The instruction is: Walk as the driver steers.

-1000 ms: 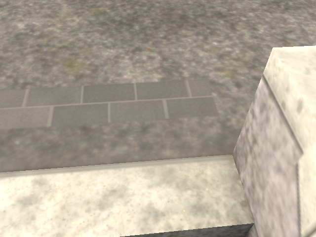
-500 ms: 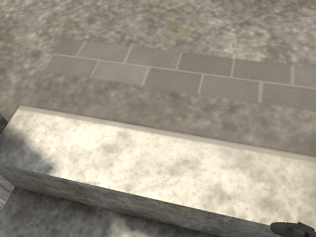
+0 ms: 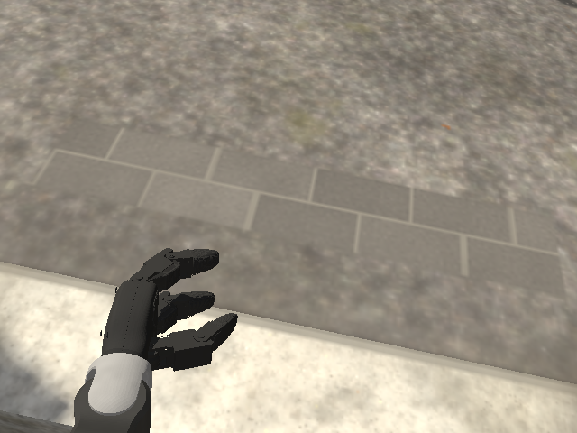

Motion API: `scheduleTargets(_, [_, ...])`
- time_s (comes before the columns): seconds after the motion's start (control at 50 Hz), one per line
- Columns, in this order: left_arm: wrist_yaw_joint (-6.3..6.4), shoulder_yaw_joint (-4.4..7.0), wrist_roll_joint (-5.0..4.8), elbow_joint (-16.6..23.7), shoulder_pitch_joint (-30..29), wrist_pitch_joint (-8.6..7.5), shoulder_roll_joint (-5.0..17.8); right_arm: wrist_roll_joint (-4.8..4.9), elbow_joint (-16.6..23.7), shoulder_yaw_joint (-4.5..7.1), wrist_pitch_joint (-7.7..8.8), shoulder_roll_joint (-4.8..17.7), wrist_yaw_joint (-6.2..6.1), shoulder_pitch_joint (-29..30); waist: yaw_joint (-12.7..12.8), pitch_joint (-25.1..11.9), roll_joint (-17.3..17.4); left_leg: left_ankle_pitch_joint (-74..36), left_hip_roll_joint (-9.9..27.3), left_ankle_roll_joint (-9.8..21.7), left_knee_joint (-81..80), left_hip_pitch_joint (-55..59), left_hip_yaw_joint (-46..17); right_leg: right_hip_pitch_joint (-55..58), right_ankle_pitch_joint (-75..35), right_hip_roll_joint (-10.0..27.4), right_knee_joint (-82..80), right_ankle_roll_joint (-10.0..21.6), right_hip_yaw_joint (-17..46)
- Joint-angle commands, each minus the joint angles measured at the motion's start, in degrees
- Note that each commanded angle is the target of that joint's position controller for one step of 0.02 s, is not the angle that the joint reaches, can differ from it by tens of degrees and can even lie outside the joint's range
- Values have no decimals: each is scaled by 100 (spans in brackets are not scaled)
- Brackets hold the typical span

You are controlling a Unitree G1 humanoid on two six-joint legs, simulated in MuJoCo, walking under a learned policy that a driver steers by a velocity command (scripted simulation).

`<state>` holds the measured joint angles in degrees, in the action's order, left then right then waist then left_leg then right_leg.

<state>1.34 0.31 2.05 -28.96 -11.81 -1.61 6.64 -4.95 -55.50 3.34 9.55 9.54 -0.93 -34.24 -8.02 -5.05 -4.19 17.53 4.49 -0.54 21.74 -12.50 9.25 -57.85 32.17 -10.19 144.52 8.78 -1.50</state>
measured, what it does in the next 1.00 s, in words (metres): climbs, turning right: right foot, then left foot 0.22 m higher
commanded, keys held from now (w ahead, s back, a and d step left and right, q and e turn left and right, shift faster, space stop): w+e+shift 0.38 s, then w+shift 0.48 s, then w+q+shift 0.14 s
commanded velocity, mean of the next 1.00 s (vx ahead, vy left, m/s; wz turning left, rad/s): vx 1.00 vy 0.00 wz -0.46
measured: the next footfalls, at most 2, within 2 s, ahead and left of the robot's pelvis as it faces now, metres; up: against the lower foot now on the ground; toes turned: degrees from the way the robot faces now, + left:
right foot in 0.28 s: -0.08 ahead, +0.02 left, +0.00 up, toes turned -12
left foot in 0.60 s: +0.09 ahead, +0.04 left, +0.22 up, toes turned -13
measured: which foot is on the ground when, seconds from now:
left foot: down 0.00-0.24, up 0.26-0.58, down 0.60-1.00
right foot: up 0.00-0.26, down 0.28-0.64, up 0.66-0.98, down 1.00-1.00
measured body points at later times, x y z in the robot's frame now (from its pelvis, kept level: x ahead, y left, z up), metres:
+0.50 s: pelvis +0.01 -0.01 +0.02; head +0.10 -0.03 +0.45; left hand +0.02 +0.29 -0.11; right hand +0.29 -0.28 +0.03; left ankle +0.03 +0.10 -0.31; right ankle -0.10 +0.03 -0.73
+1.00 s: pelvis -0.01 -0.09 +0.13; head +0.00 -0.09 +0.58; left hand +0.16 +0.11 +0.02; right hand +0.20 -0.35 +0.07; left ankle +0.05 +0.05 -0.53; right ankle +0.01 -0.19 -0.49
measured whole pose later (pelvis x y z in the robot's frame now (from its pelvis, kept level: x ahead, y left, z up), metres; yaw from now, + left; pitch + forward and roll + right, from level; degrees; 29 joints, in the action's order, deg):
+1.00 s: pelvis -0.01 -0.09 +0.13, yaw -22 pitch +3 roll +0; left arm 1.6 0.3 -0.5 -35.1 16.1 0.3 9.1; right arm -3.8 -41.7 1.5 4.4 11.1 -1.6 3.7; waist 12.0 -2.1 -0.6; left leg 40.6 7.6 3.3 64.7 -33.4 3.6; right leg -44.2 8.7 1.0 74.4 2.9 -4.4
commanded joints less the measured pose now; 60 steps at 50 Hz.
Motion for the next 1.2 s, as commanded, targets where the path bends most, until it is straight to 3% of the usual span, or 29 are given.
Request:
scheduleTargets(0.02, [-63,-69,28,597,-938,48,-120,3,-321,103,217,260,-230,-1637,-214,-565,835,-4460,1519,1147,84,5517,-1887,-4154,628,432,-471,20,518])
scheduleTargets(0.12, [-106,-65,31,767,-918,380,-111,98,-199,250,325,543,-290,-1113,230,-868,840,-5220,1821,896,-254,5472,-1032,-2666,469,678,-2904,-69,352])
scheduleTargets(0.18, [24,43,59,317,1111,508,376,438,668,322,263,812,-112,1552,1845,-1316,1001,-7950,1401,231,322,2246,654,2466,-931,815,-7297,188,166])
scheduleTargets(0.22, [202,471,-381,32,1214,441,1343,657,1081,292,-25,1026,21,1689,1745,-2066,914,-9351,955,453,2587,1406,384,4809,-3868,594,-10014,12,-68])
scheduleTargets(0.24, [112,549,-97,-267,1895,383,1487,772,1400,414,-308,1103,39,1330,1424,-2016,1508,-6839,821,443,4107,1133,32,5447,-4473,1033,-12828,-121,243])
scheduleTargets(0.28, [-167,518,-20,-539,-171,236,1358,477,1558,509,-699,748,238,354,-10,285,-347,889,-929,-42,8932,-3834,-204,6699,-5643,1297,-13460,483,495])
scheduleTargets(0.3, [-66,664,-71,-539,-351,79,1658,514,1866,330,-679,461,175,745,-63,-70,-751,1235,-619,19,10254,-5899,-818,7564,-7533,2034,-11984,837,1228])
scheduleTargets(0.36, [-67,402,161,-1981,2679,-114,796,372,2397,-78,-177,-195,-79,2227,749,439,0,1196,-732,543,12863,-7845,-797,7236,-6867,1742,-12174,180,867])
scheduleTargets(0.38, [87,455,114,-2769,5566,-179,858,38,3002,-286,26,-184,-87,4416,2355,516,-137,1579,-705,559,12645,-8959,27,9232,-9980,1713,-12001,-86,1478])
scheduleTargets(0.4, [229,485,211,-3086,6431,-141,916,33,3491,-414,68,-187,-80,5596,2685,246,-470,2176,-833,444,12970,-10272,248,10589,-11405,1978,-11705,245,1841])
scheduleTargets(0.46, [498,548,157,-2809,5755,-245,996,100,3649,-719,-201,-538,207,5443,1825,-1143,234,2124,-586,594,12246,-9005,-506,9908,-10250,2097,-11848,-17,2027])
scheduleTargets(0.5, [374,402,-39,-2547,4638,-448,863,-67,3808,-896,-405,-882,376,5733,1211,-705,965,1436,-678,539,10558,-6534,-18,6344,-8540,1860,-13214,-107,1921])
scheduleTargets(0.54, [387,321,-288,-2328,3729,-601,796,-47,3865,-1061,-559,-1043,268,5728,635,-806,953,959,-825,647,7902,-2864,298,3863,-10597,1641,-13903,-139,1321])
scheduleTargets(0.56, [410,337,-533,-2199,3700,-674,1125,263,3689,-962,-675,-583,118,5454,606,-1462,796,858,-1162,583,6698,-911,438,3263,-12645,1698,-13951,-31,1410])
scheduleTargets(0.6, [443,717,-264,-2199,4002,-883,1884,433,3291,-530,-1044,240,-181,3842,83,-2110,48,2773,-1139,703,4684,-464,-907,5009,-14255,2296,-12269,51,2234])
scheduleTargets(0.64, [68,832,-442,-1779,3596,-888,1950,441,2630,-153,-835,800,-219,2459,-387,-2830,1138,1821,-574,1230,3619,2157,-2125,3350,-11974,1601,-9918,-189,1944])
scheduleTargets(0.66, [-181,798,-235,-1568,3327,-813,1539,503,2411,37,-764,1047,-208,2326,-453,-2688,2765,1971,746,2014,2576,2873,-3912,1225,-4213,53,-6180,-510,1394])
scheduleTargets(0.68, [-93,668,186,-1002,2727,-624,913,525,2560,-128,-809,422,-134,3646,349,-2170,1934,568,1219,1867,2537,1185,-4465,149,-1513,-276,-2591,-825,1293])
scheduleTargets(0.7, [42,484,192,-548,2442,-441,278,446,2446,-214,-797,35,-123,4407,982,-1078,788,795,1170,1603,2532,88,-3919,-570,-1268,32,-1830,-696,1658])
scheduleTargets(0.74, [74,339,143,-497,3556,1,330,308,2107,-269,-615,-200,-236,5032,2121,338,-441,902,1240,1103,1754,-2019,-3003,-131,-1616,693,-2335,-535,1655])
scheduleTargets(0.8, [189,342,15,-919,4568,552,426,166,1873,-324,-387,-174,-84,5557,2984,711,23,1396,864,736,1719,-4077,-1268,902,-3007,414,-2430,-788,1117])
scheduleTargets(0.9, [229,276,-234,-661,3905,487,471,158,1718,-223,-327,424,51,5073,2692,653,607,2016,868,1098,2081,-3764,-973,1000,-3667,328,-3679,-904,75])
scheduleTargets(0.96, [74,99,-255,-490,3710,229,595,112,1938,-156,-328,495,-41,4898,2506,-30,1165,1526,695,810,2308,-2698,-1037,2211,-2267,1452,-7798,-568,-415])
scheduleTargets(1.0, [-152,35,-378,-1031,4512,-23,490,181,2110,-220,-527,15,-208,4505,2617,-201,307,957,-33,866,4999,-2916,-546,4225,-2651,1315,-10566,-367,-824])
scheduleTargets(1.02, [-155,-32,-91,-1521,5458,-218,261,177,2579,-328,-574,-466,-114,5267,2981,-61,-899,1919,-1180,625,7948,-3989,-695,4925,-3662,1128,-10593,-207,78])
scheduleTargets(1.04, [-84,-102,355,-1186,4691,-348,462,325,2861,-429,-601,-1310,-25,4352,1757,-638,-1345,1412,-1526,222,10405,-5481,-2163,5937,-4924,1733,-9201,-190,1852])
scheduleTargets(1.06, [27,67,357,-661,3800,-377,866,373,2900,-492,-629,-1165,45,3561,985,-1342,-418,514,-1108,178,10358,-5429,-2280,5623,-2137,2765,-10676,-205,3658])
scheduleTargets(1.1, [101,175,124,-504,2579,-497,853,23,3154,-180,-773,43,169,4156,612,-69,1203,-1279,-565,200,10415,-4932,-2081,2982,1224,3154,-11106,-272,3863])
scheduleTargets(1.2, [212,245,117,-512,2224,-736,1070,230,3276,173,-1463,675,103,4111,485,245,896,-1471,-565,167,9202,-4225,-1526,2938,553,3130,-10670,-34,2214])
Velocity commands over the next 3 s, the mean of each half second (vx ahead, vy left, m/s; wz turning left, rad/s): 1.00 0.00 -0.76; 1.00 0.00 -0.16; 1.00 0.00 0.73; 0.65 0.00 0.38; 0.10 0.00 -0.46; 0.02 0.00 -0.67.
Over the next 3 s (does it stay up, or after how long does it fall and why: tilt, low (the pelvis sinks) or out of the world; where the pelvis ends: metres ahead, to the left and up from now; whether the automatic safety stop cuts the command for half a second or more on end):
stays up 0.02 -0.08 0.07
